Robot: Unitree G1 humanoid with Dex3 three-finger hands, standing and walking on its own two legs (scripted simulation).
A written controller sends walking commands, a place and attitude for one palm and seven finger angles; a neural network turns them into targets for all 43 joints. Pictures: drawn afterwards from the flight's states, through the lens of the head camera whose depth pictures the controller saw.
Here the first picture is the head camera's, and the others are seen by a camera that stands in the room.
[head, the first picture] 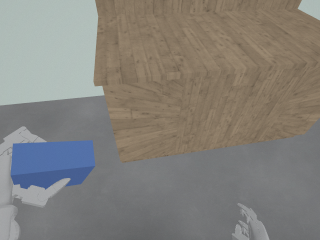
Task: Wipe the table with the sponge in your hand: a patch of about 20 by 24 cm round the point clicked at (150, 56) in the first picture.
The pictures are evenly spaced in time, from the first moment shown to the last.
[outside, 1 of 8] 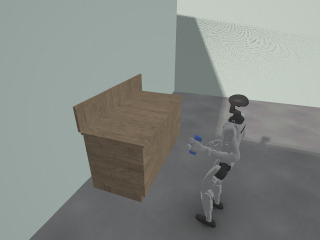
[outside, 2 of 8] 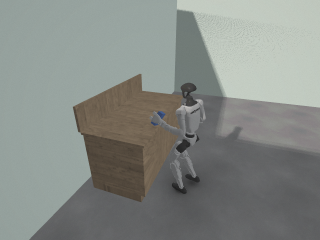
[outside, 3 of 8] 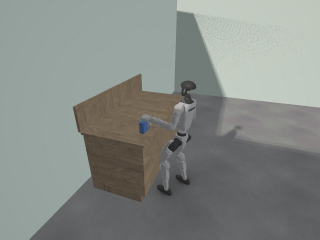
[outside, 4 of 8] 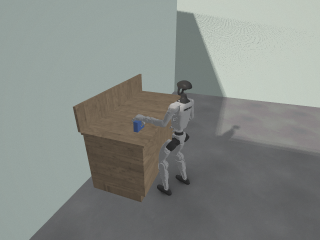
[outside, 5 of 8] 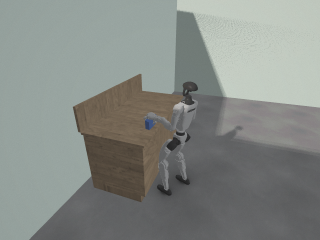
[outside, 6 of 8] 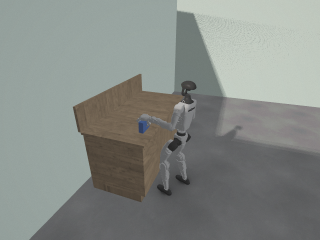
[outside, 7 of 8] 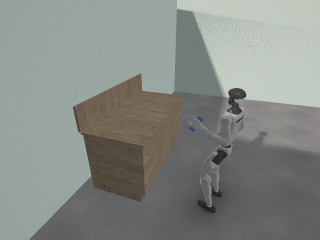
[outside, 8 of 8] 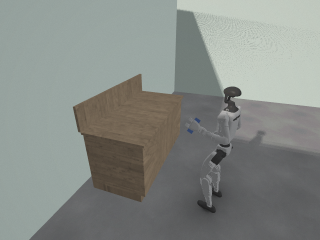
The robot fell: no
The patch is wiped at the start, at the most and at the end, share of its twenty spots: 0.00 1.00 1.00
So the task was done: yes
